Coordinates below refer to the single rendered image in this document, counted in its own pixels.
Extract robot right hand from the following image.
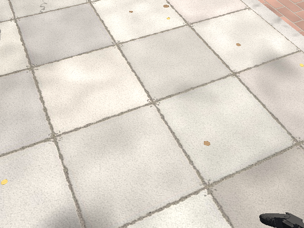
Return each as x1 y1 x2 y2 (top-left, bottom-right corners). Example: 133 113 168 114
259 212 304 228

